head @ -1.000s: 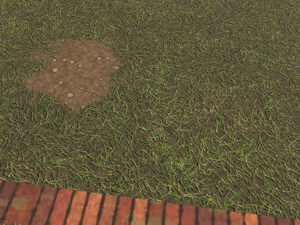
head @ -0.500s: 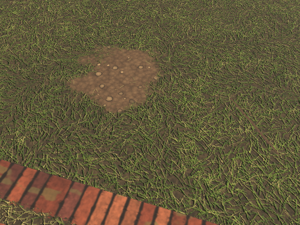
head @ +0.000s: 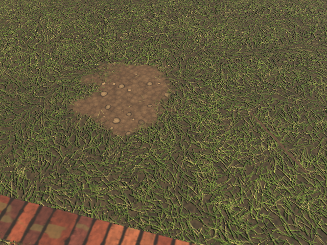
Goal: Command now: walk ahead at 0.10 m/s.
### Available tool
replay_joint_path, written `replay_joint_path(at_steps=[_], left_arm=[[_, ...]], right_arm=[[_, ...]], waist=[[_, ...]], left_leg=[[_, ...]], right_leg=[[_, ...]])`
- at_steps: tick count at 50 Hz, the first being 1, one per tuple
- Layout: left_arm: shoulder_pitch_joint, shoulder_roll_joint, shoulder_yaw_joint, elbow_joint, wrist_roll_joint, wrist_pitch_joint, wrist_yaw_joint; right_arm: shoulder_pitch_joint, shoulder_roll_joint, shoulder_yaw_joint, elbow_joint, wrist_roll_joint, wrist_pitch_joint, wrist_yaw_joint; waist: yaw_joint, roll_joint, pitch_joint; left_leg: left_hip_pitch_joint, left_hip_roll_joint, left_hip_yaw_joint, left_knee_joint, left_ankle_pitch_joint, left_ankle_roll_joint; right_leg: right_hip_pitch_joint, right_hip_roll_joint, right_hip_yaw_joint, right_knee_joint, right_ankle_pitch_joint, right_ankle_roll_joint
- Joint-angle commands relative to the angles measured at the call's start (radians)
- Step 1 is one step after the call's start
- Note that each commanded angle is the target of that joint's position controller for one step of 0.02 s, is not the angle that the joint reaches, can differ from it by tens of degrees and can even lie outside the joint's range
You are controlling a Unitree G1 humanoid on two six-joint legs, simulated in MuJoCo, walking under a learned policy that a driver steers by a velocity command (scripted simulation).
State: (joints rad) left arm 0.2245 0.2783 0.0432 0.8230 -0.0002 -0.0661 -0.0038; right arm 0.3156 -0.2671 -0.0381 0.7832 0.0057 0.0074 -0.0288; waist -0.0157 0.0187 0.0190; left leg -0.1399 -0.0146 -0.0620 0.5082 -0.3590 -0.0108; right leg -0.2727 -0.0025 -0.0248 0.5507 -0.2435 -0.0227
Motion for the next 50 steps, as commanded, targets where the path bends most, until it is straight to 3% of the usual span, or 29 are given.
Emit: replay_joint_path(at_steps=[1,2,3,5,6,9,12,14,15,16,17,19,21,31,50], left_arm=[[0.075,0.155,0.021,-0.023,0.017,0.003,-0.001],[0.032,0.098,0.003,-0.040,0.014,0.003,-0.001],[0.026,0.098,0.001,-0.033,0.016,0.001,-0.001],[0.006,0.137,0.011,-0.026,0.006,-0.002,-0.002],[-0.015,0.129,0.007,-0.024,0.005,-0.002,0.001],[-0.064,0.110,0.001,-0.009,0.009,0.015,0.005],[-0.077,0.111,0.000,0.012,0.006,0.031,0.007],[-0.092,0.100,-0.004,0.029,-0.006,0.037,0.004],[-0.063,0.091,-0.006,0.044,-0.005,0.034,0.000],[-0.042,0.081,-0.010,0.052,0.012,0.030,-0.005],[-0.021,0.081,-0.008,0.058,0.017,0.030,-0.009],[-0.068,0.082,-0.009,0.069,0.009,0.032,-0.006],[-0.069,0.084,-0.008,0.081,0.004,0.041,0.002],[-0.055,0.088,-0.006,0.146,0.003,0.065,0.019],[0.008,0.064,-0.019,0.217,0.003,0.061,0.033]], right_arm=[[-0.044,-0.033,-0.003,-0.094,-0.028,-0.006,-0.020],[-0.059,-0.076,-0.011,-0.091,-0.018,0.001,-0.027],[-0.071,-0.096,-0.019,-0.086,-0.007,0.003,-0.028],[-0.050,-0.103,-0.028,-0.056,-0.005,0.011,-0.031],[-0.042,-0.096,-0.029,-0.042,-0.002,0.015,-0.029],[-0.037,-0.065,-0.022,-0.014,0.006,0.019,-0.024],[-0.062,-0.069,-0.023,-0.001,0.010,0.022,-0.026],[-0.054,-0.069,-0.022,0.013,0.002,0.021,-0.026],[-0.063,-0.097,-0.026,0.016,-0.011,0.021,-0.027],[-0.073,-0.138,-0.033,0.009,-0.015,0.023,-0.029],[-0.099,-0.175,-0.044,0.019,-0.005,0.022,-0.026],[-0.111,-0.120,-0.037,0.031,-0.011,0.013,-0.018],[-0.107,-0.112,-0.035,0.053,-0.013,0.000,-0.017],[-0.105,-0.105,-0.028,0.142,-0.006,-0.011,-0.020],[-0.092,-0.070,-0.011,0.268,-0.007,-0.006,-0.023]], waist=[[0.020,-0.279,-0.116],[0.030,-0.238,-0.071],[0.037,-0.196,-0.043],[0.027,-0.121,-0.049],[0.015,-0.103,-0.057],[0.004,-0.120,-0.064],[0.012,-0.120,-0.065],[-0.010,-0.107,-0.053],[-0.002,-0.081,-0.053],[0.021,-0.032,-0.046],[0.055,0.045,-0.018],[0.020,0.024,-0.005],[0.021,0.029,-0.019],[0.024,-0.005,-0.019],[0.021,-0.015,0.025]], left_leg=[[-0.167,0.003,-0.007,0.124,-0.087,-0.030],[-0.202,0.026,-0.026,0.207,-0.220,-0.058],[-0.256,0.029,-0.031,0.276,-0.257,-0.069],[-0.304,0.059,-0.050,0.348,-0.210,-0.085],[-0.270,0.073,-0.056,0.342,-0.170,-0.089],[-0.163,0.068,-0.005,0.233,-0.084,-0.097],[-0.094,0.055,0.030,0.100,0.031,-0.086],[-0.010,0.055,0.040,-0.082,0.226,-0.061],[0.046,0.074,0.009,-0.109,0.357,-0.045],[0.078,0.111,-0.025,-0.096,0.460,-0.025],[0.047,0.099,-0.011,-0.048,0.429,0.004],[0.023,0.088,-0.013,-0.062,0.390,0.005],[0.021,0.083,-0.010,-0.066,0.441,-0.002],[0.007,0.065,0.011,-0.076,0.404,0.002],[-0.028,0.045,0.028,-0.106,0.278,-0.002]], right_leg=[[0.244,-0.281,0.356,-0.193,0.505,-0.143],[0.222,-0.304,0.396,-0.217,0.487,-0.210],[0.230,-0.302,0.385,-0.219,0.494,-0.222],[0.266,-0.298,0.349,-0.203,0.567,-0.207],[0.246,-0.282,0.306,-0.198,0.629,-0.193],[0.192,-0.203,0.178,-0.186,0.705,-0.169],[0.168,-0.185,0.153,-0.175,0.683,-0.171],[0.128,-0.162,0.142,-0.170,0.545,-0.140],[0.097,-0.139,0.143,-0.184,0.388,-0.103],[0.062,-0.096,0.122,-0.193,0.187,-0.068],[0.054,-0.041,0.085,-0.211,0.101,-0.042],[0.070,-0.023,0.057,-0.178,0.124,-0.024],[0.096,-0.024,0.051,-0.154,0.226,-0.021],[0.126,-0.025,0.044,-0.148,0.230,-0.011],[0.082,-0.026,0.046,-0.180,0.106,-0.005]])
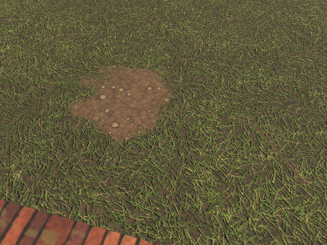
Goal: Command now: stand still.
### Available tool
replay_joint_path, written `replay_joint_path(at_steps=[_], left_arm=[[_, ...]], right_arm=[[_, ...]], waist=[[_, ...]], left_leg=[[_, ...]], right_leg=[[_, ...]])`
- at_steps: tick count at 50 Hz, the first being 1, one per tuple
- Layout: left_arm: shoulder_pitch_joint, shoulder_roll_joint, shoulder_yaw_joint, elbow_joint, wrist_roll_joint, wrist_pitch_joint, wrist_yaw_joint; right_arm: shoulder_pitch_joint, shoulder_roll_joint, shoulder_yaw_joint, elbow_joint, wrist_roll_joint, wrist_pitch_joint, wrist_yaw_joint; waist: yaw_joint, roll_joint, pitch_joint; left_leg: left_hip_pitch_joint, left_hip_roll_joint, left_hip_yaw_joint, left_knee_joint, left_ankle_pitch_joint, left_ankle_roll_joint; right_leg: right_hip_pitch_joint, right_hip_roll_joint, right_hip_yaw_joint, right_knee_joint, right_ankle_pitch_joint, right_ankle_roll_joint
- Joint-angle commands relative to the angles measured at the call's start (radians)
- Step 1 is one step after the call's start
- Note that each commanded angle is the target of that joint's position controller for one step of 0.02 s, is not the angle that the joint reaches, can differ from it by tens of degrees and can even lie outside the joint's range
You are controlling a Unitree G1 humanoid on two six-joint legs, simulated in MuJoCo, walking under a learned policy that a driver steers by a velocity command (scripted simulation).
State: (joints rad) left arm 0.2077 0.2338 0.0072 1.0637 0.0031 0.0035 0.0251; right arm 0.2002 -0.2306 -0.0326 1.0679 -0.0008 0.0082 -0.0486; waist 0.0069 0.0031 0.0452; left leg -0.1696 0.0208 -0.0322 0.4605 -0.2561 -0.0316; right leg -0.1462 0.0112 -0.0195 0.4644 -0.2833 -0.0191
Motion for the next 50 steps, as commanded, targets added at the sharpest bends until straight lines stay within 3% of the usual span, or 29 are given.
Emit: replay_joint_path(at_steps=[1,12,13,14,15,16,17,18,20,22,24,25,26,27,28,29,30,31,33,34,36,39,43,45,48,49,50], left_arm=[[0.029,0.106,0.016,-0.022,0.000,-0.009,0.004],[0.074,0.084,0.011,-0.006,-0.001,-0.012,0.006],[0.093,0.078,0.011,0.003,-0.001,-0.011,0.008],[0.101,0.097,0.018,0.004,-0.008,-0.007,0.012],[0.106,0.131,0.030,-0.001,-0.017,-0.006,0.016],[0.130,0.155,0.039,-0.004,-0.022,-0.008,0.017],[0.162,0.189,0.052,-0.003,-0.026,-0.016,0.017],[0.169,0.206,0.062,-0.007,-0.026,-0.025,0.018],[0.148,0.177,0.060,-0.026,-0.018,-0.048,0.013],[0.097,0.158,0.058,-0.058,-0.037,-0.056,0.008],[0.048,0.177,0.063,-0.081,-0.050,-0.043,0.004],[0.055,0.173,0.063,-0.087,-0.048,-0.035,0.003],[0.038,0.134,0.052,-0.101,-0.044,-0.037,0.002],[0.015,0.041,0.029,-0.122,-0.031,-0.045,-0.007],[0.040,0.013,0.029,-0.160,-0.041,-0.063,-0.002],[0.039,0.063,0.039,-0.169,-0.061,-0.074,-0.003],[0.031,0.096,0.047,-0.169,-0.067,-0.082,-0.010],[0.053,0.092,0.052,-0.150,-0.058,-0.084,-0.013],[0.050,0.094,0.065,-0.138,-0.044,-0.083,-0.021],[0.046,0.076,0.066,-0.137,-0.043,-0.078,-0.030],[0.004,0.047,0.063,-0.163,-0.041,-0.065,-0.043],[-0.127,0.022,0.051,-0.239,-0.040,-0.061,-0.052],[-0.264,0.006,0.035,-0.316,-0.031,-0.064,-0.077],[-0.300,0.008,0.034,-0.344,-0.033,-0.065,-0.092],[-0.231,0.064,0.062,-0.359,-0.034,-0.062,-0.107],[-0.131,0.107,0.084,-0.342,-0.036,-0.058,-0.108],[0.026,0.169,0.117,-0.304,-0.036,-0.053,-0.099]], right_arm=[[0.025,-0.105,-0.015,-0.012,0.000,-0.006,-0.004],[0.056,-0.085,-0.006,0.029,0.000,-0.007,-0.005],[0.075,-0.072,-0.003,0.040,0.001,-0.006,-0.006],[0.078,-0.070,-0.003,0.042,0.006,-0.005,-0.007],[0.071,-0.072,-0.005,0.035,0.010,-0.008,-0.008],[0.047,-0.069,-0.005,0.019,0.009,-0.016,-0.007],[0.022,-0.051,0.000,-0.001,0.009,-0.031,0.000],[0.003,-0.049,0.000,-0.016,0.013,-0.046,0.009],[-0.018,-0.062,-0.008,-0.038,0.027,-0.071,0.026],[-0.003,-0.069,-0.014,-0.043,0.032,-0.097,0.036],[0.101,-0.057,-0.025,0.003,0.027,-0.113,0.040],[0.181,-0.059,-0.034,0.040,0.025,-0.111,0.039],[0.265,-0.073,-0.042,0.062,0.022,-0.107,0.037],[0.383,-0.137,-0.057,0.067,0.015,-0.105,0.026],[0.439,-0.245,-0.071,0.062,-0.005,-0.114,0.034],[0.346,-0.192,-0.053,0.044,-0.009,-0.130,0.036],[0.242,-0.129,-0.037,0.008,0.009,-0.138,0.037],[0.178,-0.110,-0.028,-0.012,0.012,-0.142,0.042],[0.169,-0.072,-0.018,-0.015,0.002,-0.138,0.045],[0.200,-0.064,-0.015,-0.008,-0.008,-0.136,0.042],[0.235,-0.078,-0.016,-0.006,-0.017,-0.133,0.032],[0.221,-0.111,-0.019,-0.027,-0.022,-0.125,0.016],[0.266,-0.139,-0.025,-0.035,-0.006,-0.114,0.006],[0.281,-0.146,-0.029,-0.038,0.001,-0.104,0.007],[0.243,-0.192,-0.043,-0.068,0.003,-0.087,-0.002],[0.220,-0.213,-0.050,-0.083,0.002,-0.079,-0.004],[0.186,-0.221,-0.052,-0.103,0.007,-0.077,-0.002]], waist=[[-0.002,0.001,0.000],[-0.004,-0.004,0.010],[-0.003,-0.012,-0.013],[0.001,-0.032,-0.001],[0.008,-0.069,0.027],[0.023,-0.113,0.063],[0.036,-0.172,0.084],[0.041,-0.188,0.115],[0.026,-0.155,0.140],[-0.006,-0.115,0.109],[-0.068,-0.097,0.054],[-0.092,-0.084,0.032],[-0.124,-0.035,0.014],[-0.165,0.180,-0.045],[-0.146,0.321,-0.072],[-0.096,0.204,0.008],[-0.063,0.132,0.092],[-0.038,0.109,0.101],[-0.034,0.106,0.089],[-0.041,0.108,0.065],[-0.047,0.082,0.052],[-0.058,0.057,0.092],[-0.086,0.051,0.115],[-0.079,0.050,0.116],[0.009,0.121,0.015],[0.070,0.142,-0.052],[0.154,0.131,-0.138]], left_leg=[[0.000,0.009,-0.002,-0.059,0.170,0.019],[-0.021,0.006,0.001,-0.064,0.138,0.018],[-0.015,-0.010,0.020,-0.055,0.051,0.019],[-0.044,-0.040,0.053,-0.013,-0.083,0.025],[-0.099,-0.065,0.084,0.050,-0.210,0.032],[-0.181,-0.071,0.099,0.132,-0.259,0.040],[-0.235,-0.054,0.105,0.250,-0.230,0.046],[-0.282,-0.010,0.069,0.356,-0.207,0.060],[-0.401,0.052,0.006,0.468,-0.281,0.085],[-0.337,0.063,0.008,0.295,-0.255,0.099],[-0.043,-0.016,0.103,0.041,-0.047,0.078],[0.098,-0.056,0.133,-0.007,0.041,0.051],[0.219,-0.017,0.078,-0.035,0.031,0.044],[0.332,0.195,-0.193,-0.160,-0.118,0.084],[0.339,0.406,-0.584,-0.291,-0.303,0.230],[0.246,0.445,-0.658,-0.335,-0.493,0.276],[0.202,0.398,-0.528,-0.340,-0.466,0.230],[0.179,0.338,-0.386,-0.343,-0.322,0.182],[0.182,0.243,-0.137,-0.324,0.016,0.107],[0.187,0.218,-0.062,-0.311,0.132,0.099],[0.191,0.209,0.016,-0.307,0.271,0.119],[0.153,0.213,0.087,-0.341,0.334,0.136],[0.181,0.231,0.180,-0.337,0.422,0.135],[0.233,0.246,0.220,-0.289,0.546,0.133],[0.285,0.264,0.268,-0.080,1.085,0.121],[0.269,0.270,0.267,0.067,1.185,0.118],[0.186,0.247,0.266,0.269,1.129,0.101]], right_leg=[[-0.047,-0.040,0.041,-0.096,0.141,-0.009],[-0.060,-0.040,0.044,-0.106,0.112,-0.013],[-0.050,-0.035,0.042,-0.119,0.001,-0.017],[-0.061,-0.035,0.057,-0.133,-0.176,-0.035],[-0.085,-0.067,0.109,-0.164,-0.362,-0.067],[-0.094,-0.138,0.208,-0.223,-0.511,-0.110],[-0.099,-0.244,0.348,-0.291,-0.601,-0.168],[-0.125,-0.328,0.459,-0.346,-0.602,-0.220],[-0.080,-0.375,0.519,-0.361,-0.487,-0.244],[-0.062,-0.308,0.411,-0.325,-0.327,-0.188],[-0.183,-0.191,0.263,-0.240,-0.224,-0.147],[-0.253,-0.147,0.230,-0.177,-0.214,-0.136],[-0.342,-0.098,0.192,-0.061,-0.180,-0.107],[-0.454,-0.002,0.077,0.288,-0.167,-0.041],[-0.610,0.065,0.094,0.553,-0.294,-0.034],[-0.678,-0.015,0.173,0.711,-0.251,-0.051],[-0.729,-0.056,0.192,0.744,-0.136,-0.069],[-0.704,-0.076,0.190,0.727,-0.044,-0.072],[-0.650,-0.099,0.167,0.655,0.089,-0.068],[-0.627,-0.096,0.142,0.655,0.132,-0.060],[-0.642,-0.100,0.115,0.638,0.182,-0.036],[-0.656,-0.100,0.081,0.466,0.254,-0.012],[-0.603,-0.088,-0.022,0.279,0.298,-0.028],[-0.575,-0.070,-0.061,0.222,0.260,-0.057],[-0.380,0.021,-0.137,0.211,0.155,-0.121],[-0.246,0.051,-0.139,0.209,0.123,-0.150],[-0.017,0.076,-0.115,0.132,0.175,-0.190]])
Over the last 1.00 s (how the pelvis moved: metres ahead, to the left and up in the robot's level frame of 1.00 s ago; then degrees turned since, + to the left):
0.03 0.00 0.01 -1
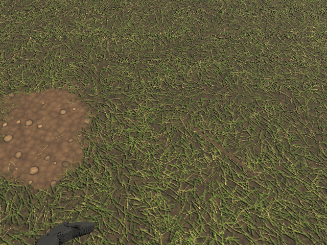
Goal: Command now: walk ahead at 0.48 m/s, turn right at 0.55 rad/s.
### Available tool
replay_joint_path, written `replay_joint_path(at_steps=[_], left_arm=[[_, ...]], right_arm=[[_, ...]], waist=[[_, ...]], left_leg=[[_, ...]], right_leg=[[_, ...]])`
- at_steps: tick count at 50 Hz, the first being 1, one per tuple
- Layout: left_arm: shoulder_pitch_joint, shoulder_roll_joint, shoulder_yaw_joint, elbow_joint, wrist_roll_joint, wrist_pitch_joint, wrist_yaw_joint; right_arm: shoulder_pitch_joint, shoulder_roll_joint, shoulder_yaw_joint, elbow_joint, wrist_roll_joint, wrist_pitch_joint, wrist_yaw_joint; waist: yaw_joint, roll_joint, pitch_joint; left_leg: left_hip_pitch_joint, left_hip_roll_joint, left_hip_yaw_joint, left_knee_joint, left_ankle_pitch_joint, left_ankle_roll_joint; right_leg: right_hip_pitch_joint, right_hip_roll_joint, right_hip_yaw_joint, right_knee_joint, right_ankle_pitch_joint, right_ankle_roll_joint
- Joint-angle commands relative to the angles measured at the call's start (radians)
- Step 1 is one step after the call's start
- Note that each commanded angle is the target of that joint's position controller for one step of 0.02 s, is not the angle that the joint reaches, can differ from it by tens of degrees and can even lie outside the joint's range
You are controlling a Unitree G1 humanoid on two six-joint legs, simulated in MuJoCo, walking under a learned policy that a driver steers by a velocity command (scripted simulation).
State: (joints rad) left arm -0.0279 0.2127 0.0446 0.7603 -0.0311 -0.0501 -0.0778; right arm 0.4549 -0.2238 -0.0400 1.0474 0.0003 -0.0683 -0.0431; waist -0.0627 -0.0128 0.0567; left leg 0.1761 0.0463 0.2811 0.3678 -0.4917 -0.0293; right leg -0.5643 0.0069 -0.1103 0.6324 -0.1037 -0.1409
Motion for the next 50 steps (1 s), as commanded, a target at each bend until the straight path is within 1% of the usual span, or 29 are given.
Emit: replay_joint_path(at_steps=[1,2,3,4,5,6,7,9,12,16,19,22,24,25,26,27,28,29,30,31,33,36,38,41,45,47,48,49,50], left_arm=[[0.409,0.256,0.112,0.034,0.000,0.015,0.029],[0.362,0.343,0.121,0.000,0.005,0.015,0.045],[0.406,0.272,0.097,0.009,0.027,0.007,0.048],[0.367,0.209,0.082,0.015,0.032,-0.010,0.049],[0.278,0.172,0.070,0.003,0.020,-0.026,0.041],[0.207,0.138,0.058,-0.015,0.017,-0.036,0.038],[0.172,0.134,0.054,-0.029,0.023,-0.038,0.041],[0.179,0.152,0.056,-0.028,0.015,-0.040,0.050],[0.239,0.198,0.067,-0.022,0.017,-0.039,0.074],[0.323,0.209,0.071,-0.012,0.005,-0.024,0.086],[0.372,0.204,0.070,-0.001,-0.002,-0.015,0.089],[0.378,0.206,0.070,-0.008,0.004,-0.005,0.097],[0.356,0.173,0.058,-0.020,0.012,-0.001,0.097],[0.359,0.111,0.035,-0.035,0.026,-0.007,0.091],[0.498,0.053,0.018,-0.050,-0.002,-0.019,0.091],[0.534,0.131,0.024,-0.028,-0.019,-0.024,0.092],[0.445,0.196,0.039,-0.029,-0.019,-0.021,0.091],[0.362,0.196,0.038,-0.045,-0.003,-0.019,0.093],[0.308,0.182,0.039,-0.063,0.014,-0.023,0.093],[0.296,0.169,0.041,-0.069,0.018,-0.023,0.089],[0.319,0.127,0.033,-0.066,0.014,-0.018,0.081],[0.248,0.094,0.016,-0.097,0.026,-0.018,0.078],[0.187,0.080,0.007,-0.111,0.025,-0.025,0.072],[0.100,0.086,0.004,-0.129,0.017,-0.031,0.062],[0.018,0.114,0.010,-0.165,0.008,-0.038,0.048],[0.058,0.138,0.021,-0.160,0.010,-0.042,0.044],[0.137,0.164,0.037,-0.137,0.017,-0.043,0.049],[0.284,0.214,0.063,-0.099,0.023,-0.043,0.059],[0.467,0.303,0.084,-0.076,0.040,-0.038,0.073]], right_arm=[[-0.080,-0.216,-0.040,-0.106,0.001,-0.011,-0.002],[0.013,-0.056,0.002,-0.164,-0.011,-0.046,0.023],[-0.085,-0.123,-0.008,-0.200,0.025,-0.100,0.043],[-0.182,-0.166,-0.022,-0.242,0.061,-0.116,0.046],[-0.195,-0.164,-0.023,-0.247,0.052,-0.117,0.037],[-0.181,-0.173,-0.035,-0.233,0.031,-0.104,0.027],[-0.149,-0.172,-0.041,-0.231,0.017,-0.086,0.026],[-0.151,-0.151,-0.043,-0.255,-0.006,-0.062,0.026],[-0.282,-0.132,-0.035,-0.315,-0.023,-0.048,0.018],[-0.452,-0.098,-0.018,-0.369,-0.010,-0.055,0.028],[-0.509,-0.128,-0.023,-0.402,0.007,-0.063,0.044],[-0.492,-0.171,-0.039,-0.413,0.011,-0.080,0.058],[-0.335,-0.205,-0.059,-0.377,0.005,-0.091,0.054],[-0.187,-0.253,-0.072,-0.361,-0.016,-0.094,0.047],[-0.065,-0.330,-0.094,-0.321,-0.033,-0.081,0.049],[-0.047,-0.258,-0.081,-0.307,-0.006,-0.075,0.059],[-0.100,-0.180,-0.061,-0.323,0.003,-0.069,0.060],[-0.153,-0.157,-0.051,-0.332,-0.002,-0.060,0.060],[-0.191,-0.146,-0.046,-0.327,-0.009,-0.055,0.061],[-0.207,-0.128,-0.038,-0.324,-0.015,-0.056,0.061],[-0.200,-0.127,-0.037,-0.309,-0.008,-0.059,0.064],[-0.175,-0.176,-0.051,-0.288,0.006,-0.060,0.060],[-0.164,-0.195,-0.056,-0.279,0.011,-0.051,0.054],[-0.124,-0.215,-0.058,-0.260,0.020,-0.039,0.052],[-0.076,-0.231,-0.059,-0.229,0.030,-0.022,0.052],[-0.089,-0.247,-0.062,-0.223,0.034,-0.011,0.048],[-0.090,-0.239,-0.057,-0.222,0.036,-0.007,0.046],[-0.089,-0.208,-0.043,-0.226,0.028,-0.006,0.045],[-0.093,-0.134,-0.013,-0.262,-0.006,-0.012,0.045]], waist=[[0.285,0.066,-0.221],[0.140,-0.221,-0.336],[0.202,-0.127,-0.433],[0.187,-0.084,-0.274],[0.117,0.031,-0.150],[0.073,0.060,-0.115],[0.038,0.051,-0.089],[0.015,0.032,-0.065],[0.045,-0.003,-0.032],[0.120,-0.047,-0.032],[0.141,-0.073,-0.050],[0.113,-0.103,-0.069],[0.029,-0.117,-0.136],[-0.031,-0.040,-0.273],[0.010,0.264,-0.395],[0.004,0.296,-0.372],[-0.017,0.173,-0.230],[-0.010,0.086,-0.147],[0.010,0.063,-0.085],[0.035,0.078,-0.066],[0.058,0.114,-0.072],[0.048,0.100,-0.057],[0.030,0.094,-0.052],[-0.001,0.102,-0.037],[-0.009,0.112,-0.015],[0.035,0.114,-0.034],[0.080,0.099,-0.078],[0.149,0.068,-0.171],[0.209,-0.100,-0.329]], left_leg=[[-0.403,0.165,-0.055,0.663,1.002,0.059],[-0.835,-0.070,-0.149,1.099,-0.022,0.002],[-0.932,-0.070,-0.400,1.191,-0.039,0.036],[-1.001,-0.014,-0.403,1.141,0.040,0.068],[-0.961,0.033,-0.394,1.025,0.115,0.071],[-0.885,0.069,-0.389,0.931,0.148,0.062],[-0.810,0.089,-0.394,0.885,0.167,0.048],[-0.756,0.098,-0.370,0.791,0.188,0.011],[-0.774,0.076,-0.334,0.586,0.343,-0.034],[-0.699,-0.003,-0.316,0.251,0.585,-0.034],[-0.680,-0.026,-0.343,0.165,0.579,-0.023],[-0.636,-0.038,-0.363,0.107,0.450,0.013],[-0.425,-0.028,-0.340,0.052,0.434,0.067],[-0.179,0.119,-0.469,0.080,0.410,0.138],[0.161,0.330,-0.910,0.006,0.214,0.302],[0.176,0.382,-1.113,-0.063,0.002,0.326],[0.068,0.335,-0.971,-0.076,-0.014,0.282],[-0.057,0.284,-0.819,-0.082,0.100,0.249],[-0.166,0.242,-0.729,-0.104,0.224,0.242],[-0.230,0.207,-0.656,-0.126,0.317,0.232],[-0.283,0.176,-0.577,-0.163,0.413,0.241],[-0.304,0.182,-0.506,-0.212,0.491,0.268],[-0.313,0.166,-0.448,-0.226,0.499,0.254],[-0.321,0.150,-0.392,-0.222,0.492,0.232],[-0.244,0.201,-0.408,-0.183,0.486,0.210],[-0.222,0.211,-0.400,-0.118,0.572,0.187],[-0.247,0.179,-0.377,-0.016,0.696,0.167],[-0.330,0.122,-0.335,0.177,0.723,0.135],[-0.550,0.042,-0.279,0.525,0.388,0.086]], right_leg=[[0.691,-0.013,0.162,-0.093,-0.046,-0.113],[1.010,-0.318,0.782,-0.194,-0.130,-0.320],[1.007,-0.361,0.963,-0.357,-0.226,-0.340],[0.891,-0.319,0.796,-0.374,-0.196,-0.276],[0.699,-0.264,0.655,-0.390,-0.089,-0.229],[0.566,-0.217,0.554,-0.398,-0.009,-0.190],[0.457,-0.185,0.495,-0.416,0.044,-0.181],[0.337,-0.160,0.446,-0.443,0.115,-0.183],[0.256,-0.115,0.372,-0.453,0.157,-0.168],[0.252,-0.062,0.344,-0.407,0.049,-0.095],[0.337,-0.100,0.423,-0.342,0.001,-0.082],[0.436,-0.142,0.523,-0.243,0.003,-0.062],[0.426,-0.096,0.502,-0.104,0.092,-0.020],[0.328,-0.042,0.426,0.149,0.026,0.015],[-0.027,0.110,0.283,0.477,-0.343,0.091],[-0.189,0.057,0.307,0.642,-0.477,0.103],[-0.237,0.018,0.318,0.697,-0.390,0.108],[-0.216,-0.016,0.278,0.683,-0.318,0.111],[-0.197,-0.040,0.266,0.621,-0.268,0.111],[-0.154,-0.070,0.257,0.567,-0.238,0.107],[-0.096,-0.087,0.214,0.484,-0.223,0.112],[-0.102,-0.109,0.177,0.313,-0.150,0.130],[-0.070,-0.107,0.159,0.174,-0.041,0.133],[0.002,-0.078,0.127,0.021,0.072,0.138],[0.025,-0.060,0.123,-0.073,0.042,0.107],[0.119,-0.040,0.104,-0.129,0.011,0.078],[0.264,-0.017,0.087,-0.168,0.013,0.058],[0.486,-0.045,0.118,-0.171,0.021,0.027],[0.772,-0.284,0.380,-0.156,0.050,-0.044]])
Over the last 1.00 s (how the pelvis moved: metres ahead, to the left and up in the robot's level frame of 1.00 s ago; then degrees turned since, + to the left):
0.24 0.01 -0.03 -17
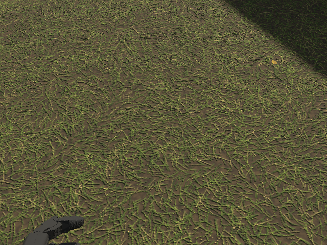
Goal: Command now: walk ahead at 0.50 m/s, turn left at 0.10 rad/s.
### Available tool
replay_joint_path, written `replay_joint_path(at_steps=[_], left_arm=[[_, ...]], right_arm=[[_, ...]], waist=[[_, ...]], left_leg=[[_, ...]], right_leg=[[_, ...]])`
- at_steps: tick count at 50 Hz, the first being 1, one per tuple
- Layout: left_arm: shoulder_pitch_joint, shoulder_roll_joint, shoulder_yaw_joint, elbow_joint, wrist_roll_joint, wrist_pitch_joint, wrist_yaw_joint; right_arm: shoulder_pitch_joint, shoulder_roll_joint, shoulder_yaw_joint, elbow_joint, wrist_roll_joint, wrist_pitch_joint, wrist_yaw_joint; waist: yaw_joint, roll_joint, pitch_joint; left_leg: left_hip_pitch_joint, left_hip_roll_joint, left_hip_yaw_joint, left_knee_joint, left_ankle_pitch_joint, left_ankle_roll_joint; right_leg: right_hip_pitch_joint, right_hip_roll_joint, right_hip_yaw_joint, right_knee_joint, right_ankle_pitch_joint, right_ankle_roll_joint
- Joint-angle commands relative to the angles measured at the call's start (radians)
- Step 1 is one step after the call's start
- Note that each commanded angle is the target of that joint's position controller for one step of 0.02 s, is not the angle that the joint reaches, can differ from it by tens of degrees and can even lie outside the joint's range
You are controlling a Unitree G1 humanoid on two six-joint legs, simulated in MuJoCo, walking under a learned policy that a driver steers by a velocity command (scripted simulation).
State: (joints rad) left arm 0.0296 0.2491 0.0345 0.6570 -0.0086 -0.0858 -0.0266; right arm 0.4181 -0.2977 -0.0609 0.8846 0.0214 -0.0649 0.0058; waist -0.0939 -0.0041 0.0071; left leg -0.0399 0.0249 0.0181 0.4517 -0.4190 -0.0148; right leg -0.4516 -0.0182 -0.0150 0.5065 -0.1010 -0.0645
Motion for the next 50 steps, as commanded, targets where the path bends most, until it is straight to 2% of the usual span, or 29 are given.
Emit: replay_joint_path(at_steps=[1,2,3,4,5,7,12,16,19,21,23,24,25,26,27,28,29,30,31,32,33,35,37,40,42,44,47,49,50], left_arm=[[0.426,0.300,0.097,0.037,0.021,0.004,0.015],[0.401,0.207,0.075,0.037,0.008,0.001,0.011],[0.340,0.165,0.059,0.034,0.001,-0.003,0.009],[0.269,0.134,0.048,0.029,0.004,-0.007,0.005],[0.219,0.108,0.042,0.029,0.008,-0.012,0.001],[0.185,0.097,0.045,0.044,0.019,-0.029,0.001],[0.212,0.127,0.059,0.098,0.027,-0.041,0.021],[0.237,0.156,0.065,0.121,0.018,-0.030,0.034],[0.298,0.177,0.073,0.151,0.007,-0.011,0.039],[0.317,0.188,0.077,0.164,-0.001,0.007,0.041],[0.302,0.212,0.082,0.161,-0.005,0.022,0.046],[0.295,0.230,0.087,0.157,-0.008,0.029,0.051],[0.285,0.243,0.090,0.152,-0.009,0.037,0.056],[0.266,0.246,0.088,0.147,-0.015,0.042,0.059],[0.274,0.219,0.076,0.130,-0.002,0.033,0.062],[0.371,0.058,0.028,0.076,0.030,0.003,0.044],[0.276,0.134,0.035,0.061,-0.003,-0.040,0.026],[0.179,0.175,0.046,0.027,-0.038,-0.058,0.018],[0.165,0.163,0.040,0.023,-0.028,-0.067,0.022],[0.167,0.165,0.046,0.035,-0.002,-0.066,0.029],[0.190,0.176,0.054,0.040,0.010,-0.053,0.030],[0.211,0.159,0.054,0.038,0.020,-0.028,0.030],[0.174,0.131,0.046,0.023,0.028,-0.013,0.035],[0.053,0.100,0.031,-0.007,0.027,-0.013,0.032],[-0.018,0.092,0.025,-0.023,0.018,-0.019,0.023],[-0.066,0.106,0.027,-0.039,0.006,-0.027,0.014],[-0.075,0.145,0.043,-0.050,0.001,-0.041,0.002],[-0.005,0.165,0.057,-0.037,-0.002,-0.051,0.002],[0.081,0.185,0.071,-0.016,0.003,-0.056,0.008]], right_arm=[[0.045,0.002,0.024,-0.110,-0.002,-0.034,-0.004],[-0.018,-0.113,-0.004,-0.097,0.020,-0.040,-0.004],[-0.078,-0.137,-0.015,-0.114,0.027,-0.040,-0.002],[-0.101,-0.121,-0.015,-0.112,0.018,-0.033,-0.006],[-0.110,-0.110,-0.019,-0.112,0.007,-0.022,-0.007],[-0.080,-0.070,-0.016,-0.102,0.009,0.003,-0.004],[-0.155,-0.041,-0.016,-0.140,0.003,0.018,-0.003],[-0.282,-0.016,-0.002,-0.187,-0.002,0.013,0.022],[-0.380,-0.004,0.006,-0.241,-0.001,0.012,0.042],[-0.417,-0.008,0.006,-0.274,0.002,0.012,0.056],[-0.407,-0.028,-0.004,-0.296,0.003,0.015,0.066],[-0.371,-0.047,-0.014,-0.298,0.003,0.019,0.066],[-0.285,-0.078,-0.032,-0.285,0.005,0.022,0.064],[-0.138,-0.128,-0.061,-0.252,0.006,0.024,0.054],[0.012,-0.207,-0.095,-0.219,0.004,0.035,0.031],[-0.026,-0.306,-0.105,-0.227,0.004,0.028,0.023],[0.018,-0.234,-0.082,-0.253,-0.005,0.014,0.026],[-0.014,-0.179,-0.067,-0.241,-0.011,0.003,0.029],[-0.076,-0.151,-0.059,-0.246,-0.004,-0.002,0.029],[-0.146,-0.122,-0.050,-0.261,-0.006,-0.002,0.027],[-0.186,-0.099,-0.040,-0.280,-0.017,-0.003,0.023],[-0.200,-0.110,-0.043,-0.285,-0.017,-0.007,0.017],[-0.178,-0.135,-0.049,-0.273,-0.013,-0.009,0.004],[-0.138,-0.149,-0.053,-0.256,-0.004,0.000,-0.012],[-0.108,-0.153,-0.054,-0.245,0.000,0.007,-0.017],[-0.075,-0.159,-0.056,-0.231,0.003,0.013,-0.018],[-0.058,-0.146,-0.054,-0.222,0.006,0.021,-0.023],[-0.082,-0.141,-0.054,-0.228,0.004,0.026,-0.025],[-0.094,-0.114,-0.045,-0.236,0.001,0.026,-0.023]], waist=[[0.184,-0.331,-0.352],[0.212,-0.178,-0.240],[0.190,-0.142,-0.135],[0.154,-0.087,-0.086],[0.128,-0.093,-0.040],[0.089,-0.107,-0.021],[0.089,-0.049,0.021],[0.135,-0.034,0.062],[0.173,-0.020,0.096],[0.178,-0.026,0.101],[0.148,-0.055,0.067],[0.120,-0.080,0.028],[0.068,-0.095,-0.027],[-0.018,-0.081,-0.105],[-0.084,0.005,-0.192],[0.053,0.259,-0.259],[-0.024,0.151,-0.394],[-0.033,0.102,-0.251],[0.015,0.028,-0.152],[0.059,-0.001,-0.095],[0.094,0.013,-0.077],[0.121,0.023,-0.063],[0.117,0.026,-0.039],[0.072,0.058,-0.016],[0.040,0.080,-0.015],[0.021,0.092,-0.013],[0.031,0.112,-0.017],[0.076,0.145,-0.028],[0.123,0.141,-0.071]], left_leg=[[-0.648,-0.057,-0.065,0.699,-0.179,0.043],[-0.741,-0.007,-0.149,0.805,-0.144,0.047],[-0.763,0.029,-0.141,0.799,-0.044,0.057],[-0.720,0.068,-0.126,0.764,0.040,0.049],[-0.690,0.091,-0.125,0.719,0.099,0.040],[-0.610,0.109,-0.126,0.703,0.172,0.026],[-0.692,0.097,-0.154,0.558,0.361,0.001],[-0.663,0.085,-0.073,0.335,0.506,0.016],[-0.705,0.080,-0.030,0.240,0.476,0.041],[-0.717,0.067,0.004,0.203,0.407,0.063],[-0.637,0.020,0.058,0.184,0.316,0.097],[-0.564,-0.017,0.089,0.190,0.262,0.117],[-0.448,-0.059,0.110,0.189,0.220,0.142],[-0.229,-0.098,0.108,0.121,0.270,0.178],[0.079,-0.012,-0.062,0.085,0.299,0.231],[0.398,0.249,-0.630,0.013,0.195,0.412],[0.458,0.318,-0.861,-0.125,0.108,0.457],[0.369,0.286,-0.704,-0.147,0.169,0.400],[0.213,0.237,-0.570,-0.148,0.260,0.361],[0.073,0.198,-0.480,-0.157,0.363,0.334],[-0.020,0.170,-0.426,-0.180,0.444,0.325],[-0.118,0.149,-0.382,-0.213,0.530,0.332],[-0.187,0.122,-0.319,-0.225,0.577,0.326],[-0.224,0.062,-0.259,-0.211,0.507,0.272],[-0.231,0.047,-0.263,-0.195,0.428,0.244],[-0.205,0.067,-0.310,-0.172,0.376,0.235],[-0.116,0.101,-0.409,-0.091,0.326,0.220],[-0.099,0.103,-0.452,-0.027,0.350,0.200],[-0.121,0.062,-0.430,0.057,0.390,0.172]], right_leg=[[0.827,-0.416,0.672,-0.160,-0.158,-0.244],[0.729,-0.381,0.633,-0.199,-0.264,-0.211],[0.617,-0.347,0.487,-0.218,-0.235,-0.172],[0.507,-0.301,0.386,-0.250,-0.166,-0.149],[0.425,-0.265,0.306,-0.288,-0.110,-0.137],[0.329,-0.236,0.196,-0.344,0.001,-0.130],[0.345,-0.229,0.015,-0.378,0.195,-0.129],[0.375,-0.218,-0.093,-0.391,0.200,-0.102],[0.478,-0.252,-0.127,-0.363,0.234,-0.096],[0.548,-0.272,-0.148,-0.318,0.310,-0.085],[0.580,-0.275,-0.179,-0.226,0.571,-0.064],[0.591,-0.274,-0.191,-0.147,0.749,-0.053],[0.581,-0.265,-0.202,-0.016,0.878,-0.042],[0.501,-0.235,-0.222,0.183,0.861,-0.015],[0.263,-0.192,-0.219,0.474,0.565,0.029],[-0.201,0.025,-0.127,0.829,-0.443,0.090],[-0.308,0.045,0.110,0.936,-0.502,0.076],[-0.382,-0.005,0.123,0.905,-0.404,0.054],[-0.352,-0.048,0.114,0.810,-0.315,0.043],[-0.289,-0.078,0.107,0.724,-0.272,0.050],[-0.217,-0.098,0.113,0.681,-0.240,0.058],[-0.164,-0.100,0.096,0.610,-0.212,0.089],[-0.159,-0.088,0.075,0.508,-0.143,0.120],[-0.133,-0.049,0.065,0.268,0.064,0.137],[-0.081,-0.013,0.059,0.132,0.164,0.136],[-0.055,0.008,0.069,0.068,0.185,0.130],[-0.032,0.020,0.099,-0.008,0.102,0.102],[0.059,0.023,0.089,-0.045,0.033,0.068],[0.195,0.013,0.080,-0.082,0.044,0.039]])
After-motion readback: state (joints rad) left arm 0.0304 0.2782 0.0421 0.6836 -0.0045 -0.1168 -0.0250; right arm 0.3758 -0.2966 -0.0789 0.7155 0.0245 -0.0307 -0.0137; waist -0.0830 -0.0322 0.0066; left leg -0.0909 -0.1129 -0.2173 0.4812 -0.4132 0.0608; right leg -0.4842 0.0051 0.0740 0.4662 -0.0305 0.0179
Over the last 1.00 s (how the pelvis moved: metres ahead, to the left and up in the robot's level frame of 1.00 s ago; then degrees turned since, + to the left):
0.52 -0.10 0.01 -22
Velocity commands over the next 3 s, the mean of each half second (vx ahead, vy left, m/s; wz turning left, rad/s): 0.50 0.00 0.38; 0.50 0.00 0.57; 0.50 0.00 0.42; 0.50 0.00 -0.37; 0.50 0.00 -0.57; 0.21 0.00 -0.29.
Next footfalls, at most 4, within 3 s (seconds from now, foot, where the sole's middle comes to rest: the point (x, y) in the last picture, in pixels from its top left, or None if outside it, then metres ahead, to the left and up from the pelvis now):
0.54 left None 0.41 0.16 -0.76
1.02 right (138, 187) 0.74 0.09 -0.76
1.52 left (50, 192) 0.75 0.48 -0.76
2.04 right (68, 124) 1.13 0.43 -0.76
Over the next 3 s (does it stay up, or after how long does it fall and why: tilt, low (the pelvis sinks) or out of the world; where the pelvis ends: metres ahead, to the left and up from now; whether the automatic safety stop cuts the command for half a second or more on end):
stays up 1.32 0.60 0.01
